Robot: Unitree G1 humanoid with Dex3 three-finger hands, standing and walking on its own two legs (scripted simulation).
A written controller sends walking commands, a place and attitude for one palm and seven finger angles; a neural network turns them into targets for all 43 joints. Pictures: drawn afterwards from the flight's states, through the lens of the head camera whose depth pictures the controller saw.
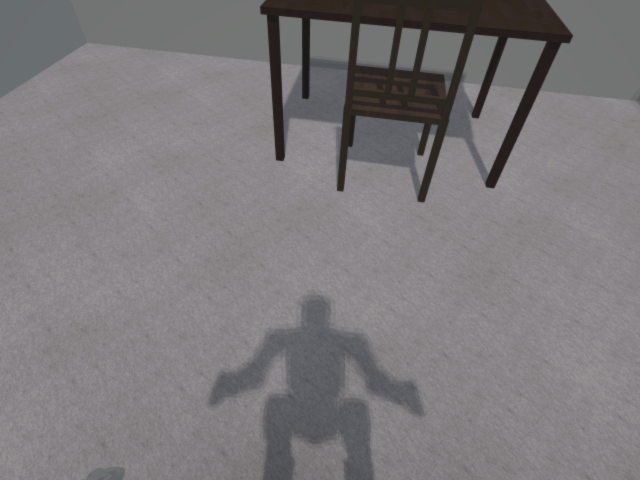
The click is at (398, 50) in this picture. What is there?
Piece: chair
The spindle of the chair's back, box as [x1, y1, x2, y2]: [385, 6, 405, 92]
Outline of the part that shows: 405,6 398,7 385,92 390,92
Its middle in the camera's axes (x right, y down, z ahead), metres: +0.27 -0.69 +1.43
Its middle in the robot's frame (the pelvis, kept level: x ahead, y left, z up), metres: +1.54 -0.20 -0.08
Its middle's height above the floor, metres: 0.69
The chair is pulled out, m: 0.00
